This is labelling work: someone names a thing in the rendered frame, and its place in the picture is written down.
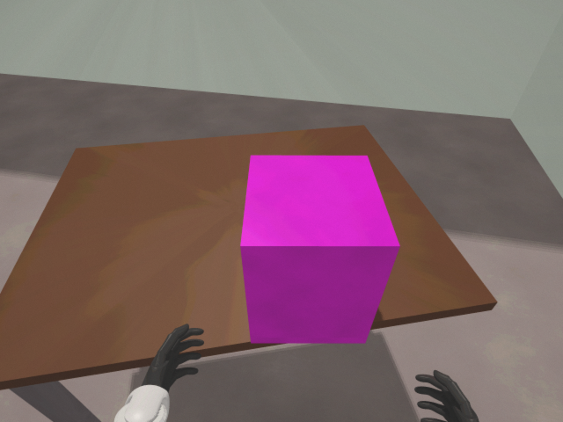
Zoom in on robot left hand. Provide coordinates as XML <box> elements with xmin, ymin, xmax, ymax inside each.
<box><xmin>142</xmin><ymin>324</ymin><xmax>204</xmax><ymax>393</ymax></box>

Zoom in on robot left forearm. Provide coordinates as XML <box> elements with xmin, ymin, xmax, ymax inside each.
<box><xmin>114</xmin><ymin>385</ymin><xmax>170</xmax><ymax>422</ymax></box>

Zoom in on carton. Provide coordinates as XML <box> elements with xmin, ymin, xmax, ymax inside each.
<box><xmin>240</xmin><ymin>156</ymin><xmax>400</xmax><ymax>343</ymax></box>

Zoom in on robot right hand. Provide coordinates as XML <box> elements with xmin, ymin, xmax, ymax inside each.
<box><xmin>414</xmin><ymin>370</ymin><xmax>479</xmax><ymax>422</ymax></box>

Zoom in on table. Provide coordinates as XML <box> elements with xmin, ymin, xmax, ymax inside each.
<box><xmin>0</xmin><ymin>125</ymin><xmax>497</xmax><ymax>422</ymax></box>

